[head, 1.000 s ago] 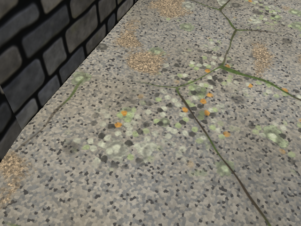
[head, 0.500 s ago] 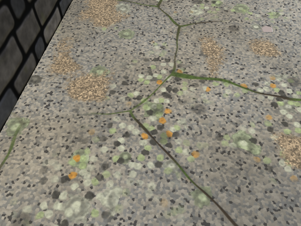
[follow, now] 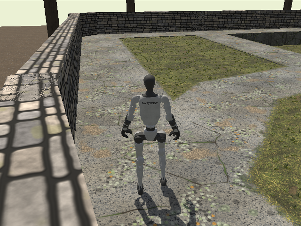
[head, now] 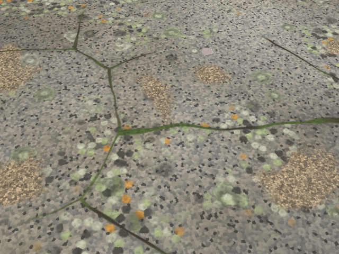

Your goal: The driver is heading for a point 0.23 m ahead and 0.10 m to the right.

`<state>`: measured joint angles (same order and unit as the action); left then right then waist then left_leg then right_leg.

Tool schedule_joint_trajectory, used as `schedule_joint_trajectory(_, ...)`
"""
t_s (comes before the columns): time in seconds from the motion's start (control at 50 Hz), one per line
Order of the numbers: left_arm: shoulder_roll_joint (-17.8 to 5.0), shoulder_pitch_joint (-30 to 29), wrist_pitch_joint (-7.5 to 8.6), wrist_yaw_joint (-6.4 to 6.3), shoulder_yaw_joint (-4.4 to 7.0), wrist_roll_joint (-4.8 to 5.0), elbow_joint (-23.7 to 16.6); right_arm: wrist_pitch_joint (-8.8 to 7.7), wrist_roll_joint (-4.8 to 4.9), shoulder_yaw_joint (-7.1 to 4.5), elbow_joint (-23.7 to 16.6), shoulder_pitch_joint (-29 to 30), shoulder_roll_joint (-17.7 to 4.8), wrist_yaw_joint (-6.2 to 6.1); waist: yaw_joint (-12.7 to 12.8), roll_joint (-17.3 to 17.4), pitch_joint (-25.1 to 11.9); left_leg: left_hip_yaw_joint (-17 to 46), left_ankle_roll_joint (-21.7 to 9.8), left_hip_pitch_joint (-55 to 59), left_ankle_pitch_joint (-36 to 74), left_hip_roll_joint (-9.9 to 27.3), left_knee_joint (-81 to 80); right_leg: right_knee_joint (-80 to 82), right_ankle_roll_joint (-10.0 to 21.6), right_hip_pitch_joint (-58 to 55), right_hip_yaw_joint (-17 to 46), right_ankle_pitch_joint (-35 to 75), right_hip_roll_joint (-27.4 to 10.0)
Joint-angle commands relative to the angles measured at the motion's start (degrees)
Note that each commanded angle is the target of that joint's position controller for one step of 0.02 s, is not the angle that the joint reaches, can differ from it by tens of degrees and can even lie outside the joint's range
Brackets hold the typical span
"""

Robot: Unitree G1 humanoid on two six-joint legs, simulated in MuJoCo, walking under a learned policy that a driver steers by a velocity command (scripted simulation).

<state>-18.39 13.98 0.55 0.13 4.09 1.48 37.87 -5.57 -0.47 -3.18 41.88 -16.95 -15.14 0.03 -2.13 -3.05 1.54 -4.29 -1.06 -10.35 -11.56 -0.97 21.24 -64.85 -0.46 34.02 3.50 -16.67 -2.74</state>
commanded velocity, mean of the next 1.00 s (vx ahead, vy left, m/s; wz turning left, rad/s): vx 0.12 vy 0.00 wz -0.14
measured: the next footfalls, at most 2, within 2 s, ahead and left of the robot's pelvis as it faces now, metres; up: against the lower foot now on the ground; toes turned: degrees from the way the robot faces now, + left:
right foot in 0.24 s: +0.27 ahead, -0.14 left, +0.00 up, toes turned -5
left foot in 0.58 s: +0.26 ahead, +0.10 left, +0.00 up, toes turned -5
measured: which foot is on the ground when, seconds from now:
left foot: down 0.00-0.26, up 0.28-0.56, down 0.58-1.00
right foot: up 0.00-0.22, down 0.24-1.00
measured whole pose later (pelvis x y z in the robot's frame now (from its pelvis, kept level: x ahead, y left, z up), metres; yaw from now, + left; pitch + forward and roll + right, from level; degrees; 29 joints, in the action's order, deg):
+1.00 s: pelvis +0.23 -0.01 -0.01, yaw -6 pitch -2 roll +0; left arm -13.6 8.9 -1.1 -1.7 2.7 -0.1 55.5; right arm -1.0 -0.4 -0.7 54.7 -11.2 -13.1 -1.2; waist -0.2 0.3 2.2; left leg -0.4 0.3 -9.8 -17.1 0.7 28.5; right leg -28.0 -0.4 13.2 1.4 -13.3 0.3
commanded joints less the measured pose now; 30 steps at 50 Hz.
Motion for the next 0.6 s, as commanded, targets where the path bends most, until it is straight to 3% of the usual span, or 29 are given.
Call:
schedule_joint_trajectory(0.02,-1.19,-3.36,0.46,0.24,0.17,-0.47,-5.48,-0.90,0.00,-2.26,-2.05,1.58,-8.56,-0.14,0.24,7.75,1.24,10.88,-10.12,4.81,13.14,16.07,-11.83,6.23,-0.94,7.93,2.19,4.54,-2.76)
schedule_joint_trajectory(0.08,0.59,-6.61,1.33,1.03,-0.63,-1.09,-5.94,0.09,0.43,-2.42,-0.69,3.00,-9.93,-0.42,0.09,7.35,0.84,2.87,-8.83,3.17,28.71,13.50,-9.58,19.44,-0.80,1.09,-1.22,12.66,-1.00)
schedule_joint_trajectory(0.14,0.50,-10.39,1.97,2.22,-0.63,-0.91,-6.74,0.80,1.50,-2.58,1.47,0.52,-11.34,-0.61,-1.11,7.92,-0.86,1.02,-7.65,5.14,31.56,13.63,-7.38,27.96,0.35,-5.02,-3.14,17.66,0.95)
schedule_joint_trajectory(0.18,-1.11,-10.31,2.06,2.58,0.03,-1.17,-7.08,1.17,2.32,-2.89,2.38,0.61,-12.37,-0.63,0.16,8.60,-1.80,1.65,-6.73,7.83,33.73,14.72,-3.82,31.80,2.28,-7.69,-3.07,15.15,1.90)
schedule_joint_trajectory(0.2,-2.24,-7.99,2.09,2.50,0.61,-1.57,-6.46,1.34,2.70,-3.03,2.59,1.34,-12.81,-0.74,2.01,8.70,-3.17,1.42,-5.87,8.46,36.77,14.39,-0.21,34.38,3.47,-11.41,-3.65,14.99,2.93)
schedule_joint_trajectory(0.22,-3.78,-3.18,2.12,2.17,1.49,-1.95,-4.85,1.47,2.89,-2.88,2.81,1.84,-12.39,-0.81,4.82,7.61,-5.82,0.24,-4.49,7.66,38.40,12.75,6.06,38.34,5.04,-18.83,-4.57,18.78,4.40)
schedule_joint_trajectory(0.24,-6.91,0.91,1.97,1.40,2.54,-2.33,-3.78,1.32,2.13,-2.20,2.94,-0.04,-10.52,-0.80,6.31,4.66,-8.81,-1.99,-1.92,3.13,32.94,9.72,14.97,39.68,6.65,-28.13,-3.06,31.25,2.94)
schedule_joint_trajectory(0.26,-11.40,5.74,1.50,0.24,2.97,-3.73,-3.92,0.94,-0.93,-0.50,0.99,-2.12,-6.61,-0.51,6.24,-6.71,-16.66,-2.99,1.65,-11.96,0.92,5.03,33.50,32.86,12.71,-46.18,12.51,62.84,-11.28)
schedule_joint_trajectory(0.28,-8.17,3.24,1.39,0.30,1.04,-3.69,-4.30,1.25,-0.35,1.24,2.90,-9.43,-4.06,0.47,3.00,-12.33,-28.15,5.72,3.92,-17.96,-29.49,1.53,45.77,35.35,23.65,-52.31,27.78,63.92,-22.90)
schedule_joint_trajectory(0.3,-4.79,1.36,0.96,0.96,0.42,-2.54,-4.60,2.23,1.11,-0.42,4.17,-6.91,-9.75,0.73,4.82,-4.31,-25.72,9.92,4.49,-17.70,-28.09,4.12,47.91,37.98,21.78,-45.38,23.32,52.59,-18.49)
schedule_joint_trajectory(0.32,-3.37,-2.19,1.01,1.27,-0.19,-1.87,-4.04,2.94,2.02,-0.45,2.76,-1.98,-9.63,0.69,3.95,-3.15,-17.45,8.42,4.48,-21.50,-26.53,5.36,46.94,39.49,18.81,-40.06,17.47,44.78,-15.06)
schedule_joint_trajectory(0.34,-2.80,-4.98,1.12,1.41,-0.42,-1.57,-3.44,3.73,1.49,-0.34,2.97,-0.02,-8.47,-0.06,2.81,0.14,-12.38,7.89,4.82,-21.95,-24.07,6.52,43.26,41.55,16.39,-33.28,14.75,38.13,-12.67)
schedule_joint_trajectory(0.36,-2.88,-7.72,1.07,1.36,-0.39,-1.62,-3.27,4.75,0.80,-0.56,3.09,0.24,-8.62,-0.94,1.27,-0.27,-9.80,7.86,5.42,-18.49,-21.04,7.21,39.14,43.86,14.83,-26.23,12.45,32.50,-11.07)
schedule_joint_trajectory(0.38,-4.04,-9.40,0.97,1.28,0.02,-2.32,-2.94,5.62,0.55,-0.52,3.75,-0.97,-8.08,-1.39,-0.11,-1.88,-8.29,6.78,6.02,-13.30,-17.62,6.52,36.98,45.93,14.17,-19.49,10.10,29.88,-9.62)
schedule_joint_trajectory(0.42,-3.57,-10.96,1.08,0.92,0.09,-3.07,-2.13,6.33,0.23,-0.19,4.79,-2.97,-6.33,-2.11,-1.05,-3.50,-8.53,5.90,6.46,-8.08,-14.65,5.73,31.51,47.48,14.64,-15.25,7.84,26.42,-8.55)
schedule_joint_trajectory(0.5,-2.34,-10.75,0.77,0.07,-0.33,-2.88,0.44,6.63,0.08,0.12,4.70,0.87,-5.47,-2.31,0.62,-3.82,-8.19,5.90,4.98,-2.84,-5.94,5.27,20.06,48.84,13.30,-13.89,7.60,10.10,-7.79)
schedule_joint_trajectory(0.56,-0.06,-10.14,0.32,-0.03,-1.28,-2.31,2.58,6.31,-1.15,0.36,5.08,1.25,-4.76,-1.68,-0.60,-1.98,-5.12,5.24,2.67,4.23,2.37,4.36,7.68,48.00,8.23,-9.80,6.79,-7.83,-4.44)
schedule_joint_trajectory(0.58,0.88,-8.04,0.35,0.03,-1.64,-2.61,3.83,6.13,-1.64,0.29,4.29,1.94,-6.40,-1.69,0.18,0.57,-3.05,9.03,1.14,4.42,4.39,7.63,3.67,46.17,5.23,-8.72,5.89,-11.51,-2.31)
schedule_joint_trajectory(0.6,0.05,-5.02,0.28,-0.02,-1.13,-2.60,4.19,6.13,-0.98,-0.74,4.11,4.57,-10.86,-1.91,3.78,7.57,-0.14,10.14,-0.98,-2.27,-4.51,9.08,2.92,44.92,2.86,-10.35,2.15,-10.43,1.46)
